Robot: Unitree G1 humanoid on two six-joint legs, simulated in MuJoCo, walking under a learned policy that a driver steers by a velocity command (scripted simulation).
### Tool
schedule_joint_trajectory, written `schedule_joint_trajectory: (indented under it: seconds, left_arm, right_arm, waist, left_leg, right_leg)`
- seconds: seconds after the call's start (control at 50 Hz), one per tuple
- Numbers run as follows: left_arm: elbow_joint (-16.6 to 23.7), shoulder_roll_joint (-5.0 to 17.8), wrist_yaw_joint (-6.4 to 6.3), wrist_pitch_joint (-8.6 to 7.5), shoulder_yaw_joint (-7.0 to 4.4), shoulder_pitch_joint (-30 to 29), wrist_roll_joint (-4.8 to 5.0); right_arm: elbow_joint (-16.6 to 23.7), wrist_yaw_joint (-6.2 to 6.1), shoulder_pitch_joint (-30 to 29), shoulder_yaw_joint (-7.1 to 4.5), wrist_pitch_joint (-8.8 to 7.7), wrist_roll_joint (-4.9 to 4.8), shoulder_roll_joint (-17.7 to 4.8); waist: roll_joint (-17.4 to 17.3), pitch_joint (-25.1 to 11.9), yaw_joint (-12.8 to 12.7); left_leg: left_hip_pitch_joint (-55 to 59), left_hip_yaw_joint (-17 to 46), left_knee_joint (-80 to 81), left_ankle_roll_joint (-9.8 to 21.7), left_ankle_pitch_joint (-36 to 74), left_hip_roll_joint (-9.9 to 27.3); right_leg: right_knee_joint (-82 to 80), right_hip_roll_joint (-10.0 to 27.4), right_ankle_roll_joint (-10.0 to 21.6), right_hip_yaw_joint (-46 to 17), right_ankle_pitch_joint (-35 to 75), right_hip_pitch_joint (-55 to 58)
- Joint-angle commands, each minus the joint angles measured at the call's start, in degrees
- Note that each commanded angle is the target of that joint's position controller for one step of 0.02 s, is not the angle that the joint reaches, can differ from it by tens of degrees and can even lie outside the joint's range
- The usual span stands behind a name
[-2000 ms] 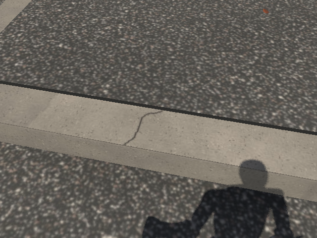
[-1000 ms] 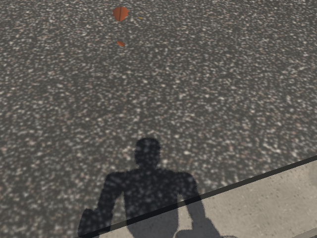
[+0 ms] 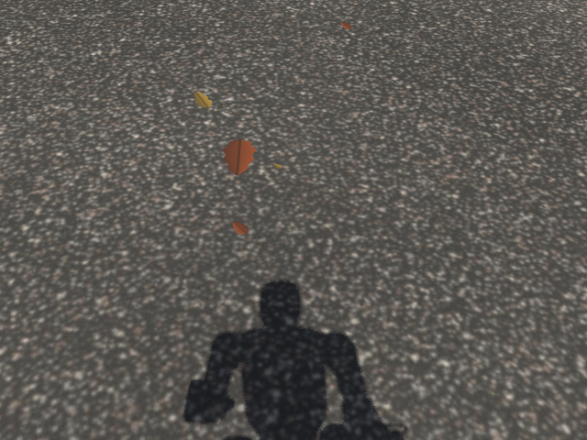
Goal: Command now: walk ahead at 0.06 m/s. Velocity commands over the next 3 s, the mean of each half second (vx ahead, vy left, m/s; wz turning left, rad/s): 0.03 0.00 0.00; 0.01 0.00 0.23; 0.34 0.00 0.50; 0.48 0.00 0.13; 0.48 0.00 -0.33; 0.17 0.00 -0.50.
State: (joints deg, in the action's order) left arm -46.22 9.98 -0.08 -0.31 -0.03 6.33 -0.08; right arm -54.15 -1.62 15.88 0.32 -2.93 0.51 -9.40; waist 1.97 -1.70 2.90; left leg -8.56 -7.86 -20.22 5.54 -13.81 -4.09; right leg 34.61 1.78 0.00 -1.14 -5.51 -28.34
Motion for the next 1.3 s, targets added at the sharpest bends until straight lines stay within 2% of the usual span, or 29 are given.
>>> schedule_joint_trajectory:
  seconds: [0.02,0.04,0.06,0.08,0.1,0.12,0.18,0.28,0.48,0.64,0.72,0.8,0.84,0.86,0.88,0.9,0.92,0.96,1.0,1.02,1.04,1.06,1.08,1.1,1.12,1.14,1.18,1.22,1.3]
  left_arm:
    - [1.33,6.21,-0.36,-0.62,-1.89,-0.14,-0.88]
    - [0.37,8.31,-0.91,-0.84,-2.57,1.55,-1.64]
    - [-0.04,10.79,-1.51,-0.87,-3.20,2.96,-1.71]
    - [-1.22,10.54,-1.68,-0.48,-3.36,2.69,-0.59]
    - [-1.57,6.57,-1.42,-0.16,-2.81,1.96,0.20]
    - [-1.76,4.97,-1.19,-0.06,-2.42,0.37,0.07]
    - [-3.56,6.88,-1.07,-0.60,-2.93,-0.61,-0.07]
    - [-6.53,7.52,-1.30,-1.01,-3.04,-0.23,0.17]
    - [-10.27,8.15,-1.59,-0.46,-3.07,-1.41,0.20]
    - [-12.24,7.82,-1.83,-0.02,-3.00,-1.99,0.07]
    - [-10.82,11.06,-3.38,0.46,-4.18,-2.66,-0.04]
    - [-9.47,11.96,-4.81,0.86,-5.00,-0.14,-0.29]
    - [-8.35,12.81,-5.40,0.64,-5.23,0.14,-0.57]
    - [-7.18,12.91,-5.74,0.24,-5.06,-0.37,-1.00]
    - [-5.97,12.56,-5.90,-0.38,-4.81,-0.50,-1.62]
    - [-4.69,12.74,-5.96,-1.14,-4.56,-3.48,-1.38]
    - [-3.45,12.71,-5.89,-1.62,-4.32,-7.34,-0.68]
    - [-2.88,13.57,-5.24,-1.74,-4.43,-10.92,0.44]
    - [-3.47,15.90,-4.28,-1.04,-5.32,-11.02,1.66]
    - [-3.35,16.00,-3.92,-0.56,-5.46,-11.53,2.00]
    - [-2.85,14.37,-3.61,0.02,-5.24,-12.56,1.87]
    - [-2.92,11.53,-2.73,0.63,-4.95,-12.60,1.57]
    - [-2.13,5.25,-0.91,0.83,-3.54,-11.57,1.10]
    - [2.60,7.43,0.09,-0.73,-3.82,-18.91,2.35]
    - [3.30,11.16,0.40,-2.34,-4.50,-20.32,3.29]
    - [2.14,12.93,0.18,-3.20,-5.03,-17.70,2.13]
    - [-0.31,13.01,-0.36,-3.66,-5.53,-13.94,0.09]
    - [-0.58,10.85,-0.05,-4.23,-5.30,-14.23,0.47]
    - [0.94,8.53,0.54,-5.27,-4.75,-16.36,1.32]
  right_arm:
    - [0.94,0.26,0.46,-2.34,0.07,-0.41,-8.44]
    - [0.51,0.62,1.39,-2.31,-0.38,0.00,-8.08]
    - [0.30,1.12,2.97,-2.19,-0.93,0.90,-7.30]
    - [-1.23,1.43,7.61,-1.89,-1.05,0.89,-5.41]
    - [-1.97,1.31,4.77,-1.78,-0.59,0.45,-5.81]
    - [-1.69,1.15,1.74,-2.00,0.08,0.15,-6.80]
    - [-1.75,0.67,0.09,-2.06,1.33,0.48,-7.85]
    - [-3.12,0.72,0.00,-1.99,1.81,0.13,-8.48]
    - [-6.14,0.33,0.21,-1.76,2.88,0.06,-8.15]
    - [-8.12,0.08,1.46,-1.37,2.72,0.14,-6.94]
    - [-4.70,-0.34,-1.96,-2.33,2.56,-0.52,-9.85]
    - [-1.79,-0.85,-1.82,-3.10,3.18,-0.81,-8.84]
    - [-0.89,-0.82,-0.35,-3.25,3.66,-0.87,-7.57]
    - [-0.69,-0.66,0.29,-3.69,4.01,-0.98,-8.33]
    - [-0.07,-0.36,-0.67,-4.33,4.66,-1.28,-9.95]
    - [0.33,-0.15,-0.09,-4.81,5.26,-1.66,-10.36]
    - [0.72,-0.17,0.62,-4.81,5.80,-2.00,-9.62]
    - [0.86,-0.17,3.41,-4.74,6.15,-1.55,-9.10]
    - [0.05,0.69,6.63,-4.87,6.25,-1.16,-9.10]
    - [-1.55,1.27,10.44,-5.22,6.58,-0.94,-9.50]
    - [-4.36,1.89,15.79,-5.42,6.79,-0.89,-9.20]
    - [-6.68,2.20,20.43,-5.35,6.38,-0.75,-8.56]
    - [-3.52,1.93,15.68,-4.57,5.10,-0.40,-11.16]
    - [1.30,2.37,10.34,-5.31,2.39,0.87,-16.33]
    - [2.99,1.56,4.33,-5.48,0.40,1.39,-16.85]
    - [3.84,0.83,0.84,-5.28,-0.55,0.88,-16.39]
    - [3.64,0.44,2.39,-4.63,-1.00,-0.20,-13.85]
    - [2.21,0.27,8.38,-3.83,-1.70,-0.63,-10.72]
    - [1.22,0.14,15.03,-3.72,-2.06,-0.54,-9.55]
  waist:
    - [-6.69,1.04,-1.56]
    - [-4.29,0.01,-1.75]
    - [-0.52,-1.87,-0.44]
    - [4.47,-5.26,1.92]
    - [3.31,-3.80,-0.21]
    - [1.70,-1.55,-0.90]
    - [0.78,-1.65,-0.97]
    - [-0.78,-3.15,-1.38]
    - [-2.49,-0.18,-1.68]
    - [-1.63,1.32,-2.03]
    - [-1.61,0.92,-2.91]
    - [0.05,-0.26,-3.45]
    - [5.17,-3.26,-3.03]
    - [6.65,-4.95,-3.46]
    - [5.71,-5.38,-4.48]
    - [3.54,-5.12,-2.79]
    - [2.55,-3.93,-0.80]
    - [2.94,-3.44,1.61]
    - [4.79,-3.25,3.23]
    - [3.35,-2.52,4.92]
    - [-0.43,-0.34,6.73]
    - [-10.21,2.46,7.89]
    - [-21.00,5.14,2.95]
    - [-19.71,7.62,3.85]
    - [-13.63,11.23,1.30]
    - [-11.21,10.82,-0.92]
    - [-7.73,8.00,-1.39]
    - [-7.26,6.34,-0.16]
    - [-8.67,6.04,1.53]
  left_leg:
    - [1.25,9.67,1.08,3.53,25.23,14.66]
    - [-1.14,9.75,-0.50,2.87,21.39,13.04]
    - [-5.71,8.26,-2.62,1.75,16.18,9.83]
    - [-10.10,7.87,-0.90,-1.09,10.37,7.92]
    - [-7.35,6.10,0.23,-1.59,5.56,6.66]
    - [-6.49,5.76,0.82,-1.64,4.26,6.49]
    - [-3.70,5.58,0.11,-1.04,7.88,6.88]
    - [-0.36,5.40,-1.16,-1.58,13.62,7.44]
    - [-1.25,5.05,0.02,-2.32,7.11,7.51]
    - [-3.86,5.61,1.61,-2.05,1.39,7.80]
    - [-8.86,7.54,-1.60,-0.93,2.00,7.56]
    - [-14.47,8.40,-10.23,-1.17,-1.66,6.22]
    - [-15.43,5.60,-21.89,-2.81,-10.85,3.95]
    - [-14.84,5.90,-32.37,-3.61,-18.07,4.25]
    - [-16.68,8.29,-44.46,-4.38,-24.53,5.65]
    - [-16.76,11.49,-51.72,-4.73,-24.95,8.35]
    - [-16.17,13.12,-51.70,-4.66,-23.38,10.08]
    - [-11.48,9.45,-40.32,-4.67,-19.14,10.06]
    - [-1.30,3.81,-25.99,-2.63,-16.09,7.64]
    - [3.26,0.32,-18.21,-1.03,-10.93,5.92]
    - [7.47,-1.76,-10.73,0.61,-8.78,3.79]
    - [10.83,4.98,-4.31,3.47,-13.85,5.39]
    - [6.47,30.60,-0.17,8.69,-27.57,18.62]
    - [-0.73,53.97,17.12,16.19,-47.27,25.51]
    - [-1.93,53.11,19.93,14.00,-44.45,25.90]
    - [-0.52,46.77,17.38,10.43,-34.22,23.94]
    - [0.20,36.08,14.32,6.78,-22.12,19.45]
    - [4.27,31.55,14.08,6.03,-13.96,17.77]
    - [9.96,27.75,13.85,5.62,-3.81,16.49]
  right_leg:
    - [-11.80,1.19,1.93,0.46,4.09,8.06]
    - [-11.59,2.61,3.11,-1.50,11.51,14.21]
    - [-8.38,4.86,4.72,-3.35,21.84,21.48]
    - [-5.61,6.09,8.55,-6.05,19.62,27.21]
    - [-7.03,4.45,8.60,-5.64,13.26,23.13]
    - [-7.94,3.15,7.65,-4.92,10.79,20.23]
    - [-8.02,2.08,6.69,-3.94,13.66,19.48]
    - [-7.05,2.01,7.21,-3.53,19.21,20.79]
    - [-8.88,1.73,7.39,-3.60,14.89,20.38]
    - [-11.14,1.47,6.92,-3.39,7.97,21.16]
    - [-9.52,2.08,7.00,-2.35,5.57,22.88]
    - [-11.02,6.86,9.45,-5.64,0.00,22.64]
    - [-15.24,14.32,13.63,-11.82,-0.65,22.44]
    - [-17.35,18.92,16.63,-15.37,-0.05,20.10]
    - [-19.24,22.05,18.79,-17.60,0.47,18.31]
    - [-19.76,22.53,18.06,-16.39,-2.28,15.09]
    - [-20.27,20.78,15.42,-13.17,-5.72,11.61]
    - [-21.81,15.53,10.84,-4.47,-10.82,7.86]
    - [-22.74,12.17,8.98,1.95,-20.37,2.74]
    - [-21.05,11.31,7.93,4.06,-25.74,0.78]
    - [-14.47,9.37,5.77,7.53,-30.50,-2.62]
    - [2.28,5.57,3.00,12.09,-34.47,-10.19]
    - [26.54,1.86,0.67,10.55,-31.15,-23.16]
    - [26.43,-0.38,1.01,-0.66,-24.53,-29.82]
    - [28.55,0.63,1.19,-2.52,-16.80,-30.21]
    - [27.49,1.13,1.01,-2.88,-9.94,-28.97]
    - [24.03,1.07,-0.11,-1.99,-3.32,-22.49]
    - [20.86,0.01,0.02,-0.83,0.69,-20.75]
    - [12.35,-0.72,0.33,-0.24,4.56,-20.02]
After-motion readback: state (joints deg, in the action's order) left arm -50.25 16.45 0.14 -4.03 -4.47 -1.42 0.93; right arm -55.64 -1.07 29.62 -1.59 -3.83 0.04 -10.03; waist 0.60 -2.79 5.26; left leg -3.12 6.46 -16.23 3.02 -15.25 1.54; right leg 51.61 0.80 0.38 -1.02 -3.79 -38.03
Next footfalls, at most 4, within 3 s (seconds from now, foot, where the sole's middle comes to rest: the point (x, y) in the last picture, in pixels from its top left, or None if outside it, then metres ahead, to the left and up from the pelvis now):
0.04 right None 0.14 -0.13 -0.78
1.06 left None -0.04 0.09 -0.78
1.56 right None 0.36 -0.02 -0.78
2.06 left None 0.53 0.36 -0.78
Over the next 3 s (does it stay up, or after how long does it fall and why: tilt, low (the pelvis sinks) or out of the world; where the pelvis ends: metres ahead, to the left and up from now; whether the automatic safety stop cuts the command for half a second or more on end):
stays up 0.79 0.30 -0.01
